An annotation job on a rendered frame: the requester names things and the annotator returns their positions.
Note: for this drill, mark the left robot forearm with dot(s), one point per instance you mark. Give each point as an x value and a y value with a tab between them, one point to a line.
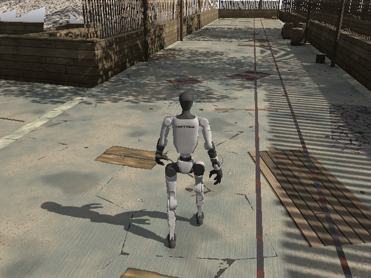
159	150

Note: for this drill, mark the robot right upper arm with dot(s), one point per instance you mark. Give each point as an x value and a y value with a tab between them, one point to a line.
203	122

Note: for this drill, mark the robot left upper arm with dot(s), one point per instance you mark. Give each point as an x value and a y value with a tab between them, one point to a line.
165	130

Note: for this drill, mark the right robot forearm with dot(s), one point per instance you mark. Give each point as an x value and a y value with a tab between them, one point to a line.
213	158

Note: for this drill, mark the robot right thigh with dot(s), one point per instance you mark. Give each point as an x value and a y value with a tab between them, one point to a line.
199	170

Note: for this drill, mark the robot right foot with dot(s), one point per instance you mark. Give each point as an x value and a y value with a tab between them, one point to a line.
199	219

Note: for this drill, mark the right robot hand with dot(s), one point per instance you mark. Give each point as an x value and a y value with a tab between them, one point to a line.
218	177

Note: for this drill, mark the left robot hand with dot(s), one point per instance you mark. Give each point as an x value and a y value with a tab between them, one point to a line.
162	157

